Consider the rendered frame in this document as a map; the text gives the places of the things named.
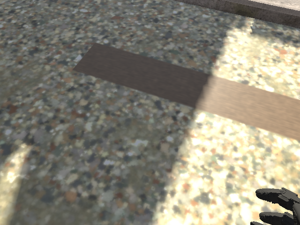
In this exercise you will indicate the right robot hand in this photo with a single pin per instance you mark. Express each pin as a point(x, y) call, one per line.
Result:
point(285, 198)

